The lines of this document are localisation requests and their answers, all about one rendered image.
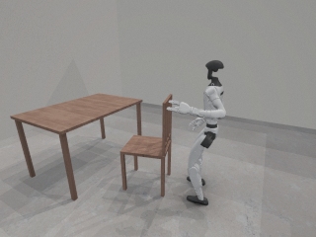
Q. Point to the chair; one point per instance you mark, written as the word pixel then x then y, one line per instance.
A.
pixel 151 147

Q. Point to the table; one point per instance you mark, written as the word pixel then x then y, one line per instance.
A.
pixel 67 116

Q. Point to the right robot foot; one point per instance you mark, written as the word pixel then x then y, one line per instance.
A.
pixel 202 181

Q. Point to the robot left hand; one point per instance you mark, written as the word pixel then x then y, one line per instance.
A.
pixel 183 108

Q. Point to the robot left forearm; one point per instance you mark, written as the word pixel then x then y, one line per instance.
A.
pixel 213 114

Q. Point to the robot left shin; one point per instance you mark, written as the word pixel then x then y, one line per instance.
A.
pixel 195 178

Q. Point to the robot right hand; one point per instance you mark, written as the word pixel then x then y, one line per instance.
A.
pixel 198 122

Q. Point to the robot left upper arm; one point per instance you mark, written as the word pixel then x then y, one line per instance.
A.
pixel 213 96

